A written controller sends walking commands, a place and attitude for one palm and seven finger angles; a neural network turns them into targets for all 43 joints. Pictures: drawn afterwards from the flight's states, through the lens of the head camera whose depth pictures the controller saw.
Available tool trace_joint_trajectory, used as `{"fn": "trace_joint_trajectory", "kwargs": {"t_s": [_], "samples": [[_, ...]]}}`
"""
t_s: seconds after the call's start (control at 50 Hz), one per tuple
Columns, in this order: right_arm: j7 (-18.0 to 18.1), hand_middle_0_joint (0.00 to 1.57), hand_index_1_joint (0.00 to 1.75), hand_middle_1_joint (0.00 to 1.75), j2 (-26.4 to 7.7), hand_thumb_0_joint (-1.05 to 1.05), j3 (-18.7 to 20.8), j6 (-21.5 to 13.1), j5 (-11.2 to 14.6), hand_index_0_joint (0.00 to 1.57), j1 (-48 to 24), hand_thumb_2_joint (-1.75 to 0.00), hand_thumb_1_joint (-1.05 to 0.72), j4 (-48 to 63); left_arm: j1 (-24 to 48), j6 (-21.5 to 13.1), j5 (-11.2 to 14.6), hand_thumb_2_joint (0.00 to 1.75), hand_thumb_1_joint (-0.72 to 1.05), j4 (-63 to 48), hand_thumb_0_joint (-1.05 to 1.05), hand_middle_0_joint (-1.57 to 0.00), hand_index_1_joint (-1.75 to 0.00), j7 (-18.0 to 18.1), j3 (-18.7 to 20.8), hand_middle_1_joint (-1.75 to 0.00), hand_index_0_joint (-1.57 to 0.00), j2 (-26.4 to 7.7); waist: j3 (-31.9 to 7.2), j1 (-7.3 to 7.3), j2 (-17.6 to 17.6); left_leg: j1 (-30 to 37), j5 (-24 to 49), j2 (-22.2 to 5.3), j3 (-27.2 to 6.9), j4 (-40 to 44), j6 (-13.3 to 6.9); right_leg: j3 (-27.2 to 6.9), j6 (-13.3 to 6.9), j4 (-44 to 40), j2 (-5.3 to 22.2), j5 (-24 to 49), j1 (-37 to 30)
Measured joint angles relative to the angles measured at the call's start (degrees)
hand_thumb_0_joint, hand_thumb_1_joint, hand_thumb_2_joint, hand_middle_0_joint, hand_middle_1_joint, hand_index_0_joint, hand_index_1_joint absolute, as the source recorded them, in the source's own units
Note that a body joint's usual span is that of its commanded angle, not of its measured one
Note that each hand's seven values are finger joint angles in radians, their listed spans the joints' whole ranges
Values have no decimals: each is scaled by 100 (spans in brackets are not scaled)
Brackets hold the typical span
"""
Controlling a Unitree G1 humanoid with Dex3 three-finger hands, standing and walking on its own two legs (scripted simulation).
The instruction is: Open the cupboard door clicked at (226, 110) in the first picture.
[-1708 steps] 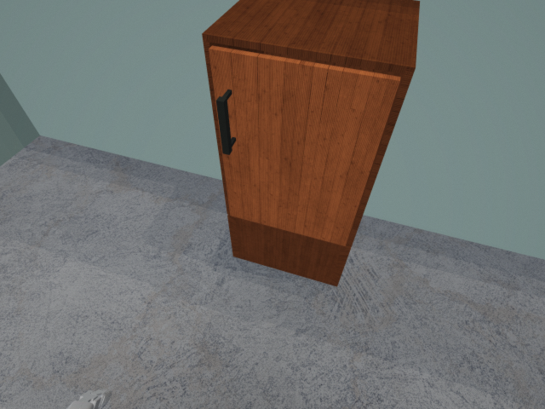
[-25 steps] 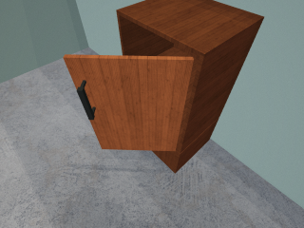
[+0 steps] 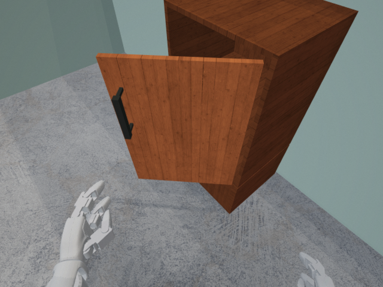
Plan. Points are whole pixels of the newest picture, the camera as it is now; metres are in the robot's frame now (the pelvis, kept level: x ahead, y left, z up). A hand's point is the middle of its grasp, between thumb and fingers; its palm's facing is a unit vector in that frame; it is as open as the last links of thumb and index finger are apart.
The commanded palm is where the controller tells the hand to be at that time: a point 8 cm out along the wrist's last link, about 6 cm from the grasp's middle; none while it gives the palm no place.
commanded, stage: raise the hand with hooked fingers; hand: left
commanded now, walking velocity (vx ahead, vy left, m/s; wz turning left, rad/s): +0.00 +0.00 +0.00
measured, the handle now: (124, 114) +0.58 +0.22 +0.00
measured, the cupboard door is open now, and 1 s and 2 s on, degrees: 45 45 45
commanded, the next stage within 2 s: move the hooked fingers beside the handle in 1.88 s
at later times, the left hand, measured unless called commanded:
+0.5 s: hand (94, 252) +0.20 +0.21 -0.03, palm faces -0.09 -1.00 -0.02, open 10.4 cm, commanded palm +0.17 +0.27 -0.02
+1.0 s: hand (66, 234) +0.23 +0.27 -0.01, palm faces -0.04 -1.00 -0.05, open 13.2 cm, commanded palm +0.21 +0.32 +0.00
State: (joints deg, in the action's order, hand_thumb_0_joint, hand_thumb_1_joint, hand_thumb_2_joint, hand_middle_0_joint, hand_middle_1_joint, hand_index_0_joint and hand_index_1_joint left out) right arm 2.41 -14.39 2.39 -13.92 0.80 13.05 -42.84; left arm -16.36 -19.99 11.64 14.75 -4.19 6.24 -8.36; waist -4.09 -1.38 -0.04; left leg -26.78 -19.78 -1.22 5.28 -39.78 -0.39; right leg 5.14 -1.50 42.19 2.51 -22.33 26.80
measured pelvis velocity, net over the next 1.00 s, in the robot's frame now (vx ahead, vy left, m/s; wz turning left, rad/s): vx -0.03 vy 0.03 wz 0.01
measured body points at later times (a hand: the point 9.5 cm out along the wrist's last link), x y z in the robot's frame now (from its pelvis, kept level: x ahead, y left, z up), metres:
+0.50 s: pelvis -0.05 +0.01 -0.07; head +0.03 +0.02 +0.37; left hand +0.20 +0.26 -0.02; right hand +0.13 -0.20 -0.16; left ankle +0.00 +0.12 -0.72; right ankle -0.01 -0.10 -0.72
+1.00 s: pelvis -0.03 +0.03 -0.05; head +0.04 +0.05 +0.39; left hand +0.22 +0.32 +0.00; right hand +0.16 -0.21 -0.12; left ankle +0.00 +0.12 -0.72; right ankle -0.01 -0.10 -0.72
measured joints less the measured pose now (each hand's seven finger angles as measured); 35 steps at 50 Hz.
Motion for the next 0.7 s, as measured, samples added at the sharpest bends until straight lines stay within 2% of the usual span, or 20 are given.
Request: {"fn": "trace_joint_trajectory", "kwargs": {"t_s": [0.06,0.1,0.16,0.22,0.28,0.32,0.36,0.42,0.48,0.52,0.62,0.7], "samples": [[-195,20,30,30,-94,1,122,-103,-29,20,-316,-90,-90,500,197,-1126,119,84,78,62,1,-21,-39,-910,90,-40,-21,-26,-227,63,164,-975,-334,-52,40,-950,-8,-67,-35,965,29,-325,1001],[-267,20,30,30,-162,1,178,-91,-2,20,-473,-90,-90,833,178,-1463,157,82,73,89,0,-21,-41,-1438,99,-42,-21,-103,-300,115,263,-1518,-545,-67,44,-1561,0,-106,-44,1549,50,-389,1538],[-222,20,30,30,-232,1,190,12,74,20,-611,-90,-90,1242,-17,-1259,335,79,66,31,1,-22,-46,-1805,132,-46,-22,-179,-348,219,290,-2108,-785,-104,-30,-2261,-20,-63,-67,2227,58,-800,2079],[-122,20,30,30,-191,1,118,78,92,20,-645,-90,-91,1465,-288,-951,412,76,59,-311,1,-23,-50,-1690,233,-51,-23,-255,-305,317,236,-2458,-938,-158,-174,-2709,-5,66,-101,2539,29,-906,2318],[-35,20,30,30,-80,1,-50,71,69,20,-590,-90,-91,1464,-378,-888,387,73,52,-782,1,-23,-54,-1493,271,-55,-23,-379,-243,388,131,-2677,-984,-193,-348,-2945,-10,232,-115,2623,-3,-916,2405],[2,20,30,30,9,1,-201,58,63,20,-532,-90,-90,1366,-244,-880,386,71,47,-983,1,-23,-57,-1497,275,-58,-23,-480,-216,405,54,-2796,-971,-204,-447,-3021,-11,328,-121,2613,-19,-884,2448],[32,20,30,30,109,1,-349,64,73,20,-461,-90,-90,1239,-14,-782,412,69,42,-1045,1,-23,-60,-1596,286,-61,-23,-578,-201,387,-20,-2882,-938,-212,-509,-3041,-20,388,-117,2570,-33,-833,2484],[49,20,30,30,249,1,-505,132,99,20,-310,-90,-90,1094,319,-398,469,66,35,-962,1,-24,-65,-1768,346,-66,-24,-699,-179,299,-116,-2911,-872,-216,-521,-2971,-46,402,-94,2452,-46,-737,2490],[57,20,30,30,338,1,-551,208,111,20,-103,-90,-90,1010,434,-4,546,63,28,-849,1,-24,-69,-1808,475,-70,-25,-761,-178,180,-167,-2812,-797,-215,-449,-2790,-83,336,-54,2272,-54,-631,2421],[58,20,30,30,342,1,-530,227,111,20,47,-90,-90,976,384,108,582,61,24,-816,1,-25,-72,-1756,577,-73,-25,-773,-195,110,-183,-2715,-755,-212,-385,-2653,-108,276,-22,2145,-57,-569,2354],[78,21,30,30,159,1,-405,179,98,20,327,-90,-90,921,251,-107,618,56,12,-743,1,-26,-80,-1629,733,-81,-26,-788,-238,35,-171,-2556,-713,-178,-274,-2445,-170,172,48,1958,-34,-498,2239],[99,20,30,30,-40,1,-304,141,113,20,361,-90,-90,899,295,-290,645,52,3,-596,0,-26,-86,-1717,820,-87,-26,-841,-243,26,-120,-2523,-735,-152,-242,-2424,-210,140,89,1933,-11,-509,2210]]}}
